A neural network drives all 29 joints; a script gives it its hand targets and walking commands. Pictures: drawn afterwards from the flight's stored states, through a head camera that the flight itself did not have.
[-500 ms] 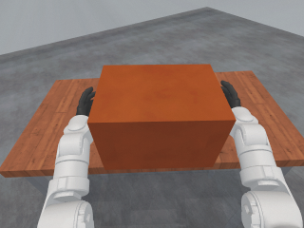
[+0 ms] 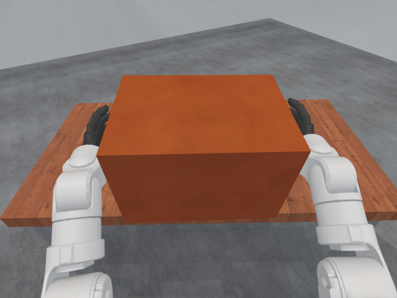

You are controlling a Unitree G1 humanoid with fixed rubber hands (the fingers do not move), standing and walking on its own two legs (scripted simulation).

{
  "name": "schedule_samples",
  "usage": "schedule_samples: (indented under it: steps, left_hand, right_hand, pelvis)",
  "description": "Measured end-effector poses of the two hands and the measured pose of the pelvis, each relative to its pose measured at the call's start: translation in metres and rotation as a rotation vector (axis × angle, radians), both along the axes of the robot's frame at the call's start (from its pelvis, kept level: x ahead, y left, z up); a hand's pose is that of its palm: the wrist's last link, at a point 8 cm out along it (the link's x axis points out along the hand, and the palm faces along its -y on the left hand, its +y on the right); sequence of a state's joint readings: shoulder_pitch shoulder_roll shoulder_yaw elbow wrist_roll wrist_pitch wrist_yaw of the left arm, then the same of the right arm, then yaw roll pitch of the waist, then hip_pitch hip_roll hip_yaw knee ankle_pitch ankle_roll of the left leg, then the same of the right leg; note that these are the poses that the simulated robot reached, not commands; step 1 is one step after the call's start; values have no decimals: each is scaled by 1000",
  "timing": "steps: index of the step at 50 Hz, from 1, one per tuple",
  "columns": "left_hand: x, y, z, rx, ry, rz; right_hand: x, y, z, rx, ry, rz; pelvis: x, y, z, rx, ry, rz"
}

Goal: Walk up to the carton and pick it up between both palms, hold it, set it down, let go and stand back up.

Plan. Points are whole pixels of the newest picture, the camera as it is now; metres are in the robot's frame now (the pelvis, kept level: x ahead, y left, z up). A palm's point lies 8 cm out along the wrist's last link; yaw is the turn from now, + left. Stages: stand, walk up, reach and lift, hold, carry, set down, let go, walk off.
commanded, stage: reach and lift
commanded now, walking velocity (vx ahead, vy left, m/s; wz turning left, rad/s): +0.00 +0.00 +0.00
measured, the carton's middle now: (200, 147) +0.37 -0.01 +0.16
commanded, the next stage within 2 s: hold in 0.82 s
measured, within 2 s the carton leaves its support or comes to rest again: neither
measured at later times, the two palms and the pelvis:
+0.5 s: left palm (101, 141) +0.37 +0.18 +0.19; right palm (304, 137) +0.37 -0.21 +0.18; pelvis +0.02 +0.00 +0.00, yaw -2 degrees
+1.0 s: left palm (95, 144) +0.37 +0.19 +0.18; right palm (297, 139) +0.37 -0.20 +0.17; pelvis +0.03 -0.01 +0.00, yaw +0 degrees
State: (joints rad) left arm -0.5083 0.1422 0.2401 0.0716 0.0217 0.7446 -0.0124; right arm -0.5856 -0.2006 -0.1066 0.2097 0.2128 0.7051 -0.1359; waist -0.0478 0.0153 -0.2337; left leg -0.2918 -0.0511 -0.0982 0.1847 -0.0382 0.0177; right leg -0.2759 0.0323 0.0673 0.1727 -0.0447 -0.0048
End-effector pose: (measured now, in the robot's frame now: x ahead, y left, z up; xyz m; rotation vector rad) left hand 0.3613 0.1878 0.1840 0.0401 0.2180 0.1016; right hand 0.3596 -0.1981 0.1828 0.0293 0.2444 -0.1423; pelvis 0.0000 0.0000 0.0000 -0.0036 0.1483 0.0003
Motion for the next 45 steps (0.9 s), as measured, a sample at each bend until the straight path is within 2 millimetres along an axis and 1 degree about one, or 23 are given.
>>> schedule_samples:
  steps: [7, 13, 17, 23, 28, 34, 39, 45]
  left_hand:
    - [4, -2, 5, -13, 27, -19]
    - [5, -7, 7, -22, 33, -17]
    - [7, -9, 9, -24, 33, -9]
    - [9, -10, 8, -20, 38, -5]
    - [6, -10, 7, -16, 33, 1]
    - [3, -8, 5, -26, 27, -3]
    - [3, -4, 4, -25, 24, -5]
    - [5, 0, 3, -18, 22, -8]
  right_hand:
    - [-5, -3, 4, -1, 29, -22]
    - [-3, -7, 4, 5, 33, -18]
    - [0, -9, 4, 9, 32, -10]
    - [6, -11, -2, 0, 41, 5]
    - [6, -10, -6, -14, 38, 13]
    - [6, -9, -6, -17, 32, 13]
    - [7, -6, -5, -17, 27, 13]
    - [9, -2, -6, -17, 25, 12]
  pelvis:
    - [3, 7, 1, 0, -44, -20]
    - [6, 8, 2, 1, -65, -33]
    - [9, 6, 3, 1, -77, -38]
    - [14, -1, 4, 1, -95, -35]
    - [20, -7, 4, 2, -106, -26]
    - [24, -13, 4, 4, -116, -18]
    - [26, -15, 4, 4, -120, -15]
    - [27, -12, 4, 4, -116, -11]
